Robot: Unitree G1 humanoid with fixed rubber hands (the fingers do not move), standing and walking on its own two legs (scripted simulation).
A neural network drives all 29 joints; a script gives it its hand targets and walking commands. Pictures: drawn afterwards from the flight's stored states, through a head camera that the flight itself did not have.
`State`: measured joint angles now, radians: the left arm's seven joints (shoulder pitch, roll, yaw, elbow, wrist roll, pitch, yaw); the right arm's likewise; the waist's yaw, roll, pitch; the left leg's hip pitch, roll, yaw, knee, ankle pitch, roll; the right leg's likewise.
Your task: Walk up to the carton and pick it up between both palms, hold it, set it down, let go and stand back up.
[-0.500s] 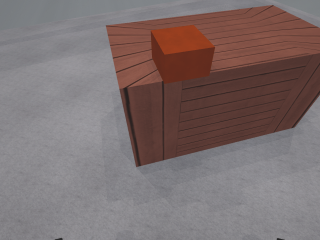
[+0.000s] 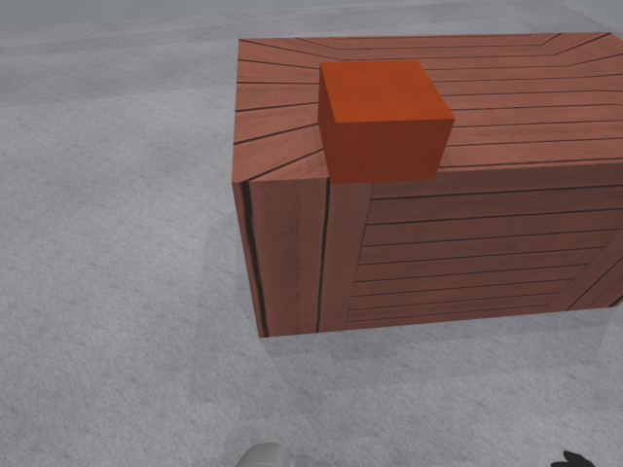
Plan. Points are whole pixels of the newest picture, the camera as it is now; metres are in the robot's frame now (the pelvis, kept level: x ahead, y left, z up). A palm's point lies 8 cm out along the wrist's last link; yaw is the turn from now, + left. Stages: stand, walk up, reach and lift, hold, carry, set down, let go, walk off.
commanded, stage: walk up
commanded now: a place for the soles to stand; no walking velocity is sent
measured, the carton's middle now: (375, 119) +0.79 -0.07 +0.03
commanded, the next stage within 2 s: none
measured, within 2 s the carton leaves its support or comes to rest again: neither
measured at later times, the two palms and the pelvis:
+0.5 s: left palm (179, 357) +0.29 +0.25 -0.10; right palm out of the picture +0.18 -0.46 -0.09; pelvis +0.17 -0.10 -0.03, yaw -1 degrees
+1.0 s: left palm (237, 347) +0.32 +0.17 -0.13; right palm (596, 289) +0.45 -0.47 -0.09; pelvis +0.30 -0.16 -0.03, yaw +6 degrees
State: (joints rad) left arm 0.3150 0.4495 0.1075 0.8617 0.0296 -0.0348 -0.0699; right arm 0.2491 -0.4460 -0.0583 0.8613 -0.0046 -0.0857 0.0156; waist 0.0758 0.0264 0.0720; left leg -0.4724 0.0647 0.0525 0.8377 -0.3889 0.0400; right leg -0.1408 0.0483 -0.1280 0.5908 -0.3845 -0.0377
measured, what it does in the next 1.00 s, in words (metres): walks ahead: left foot, then right foot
